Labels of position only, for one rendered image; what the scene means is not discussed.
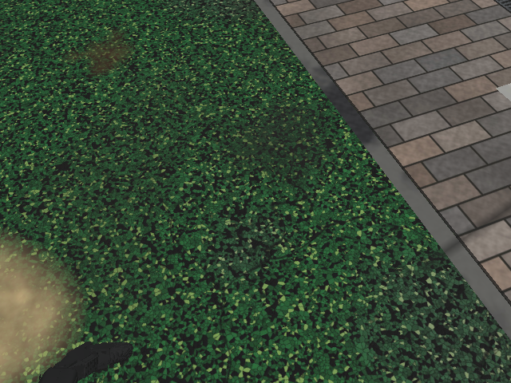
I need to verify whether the robot left hand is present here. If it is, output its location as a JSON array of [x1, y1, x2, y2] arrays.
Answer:
[[38, 342, 133, 383]]

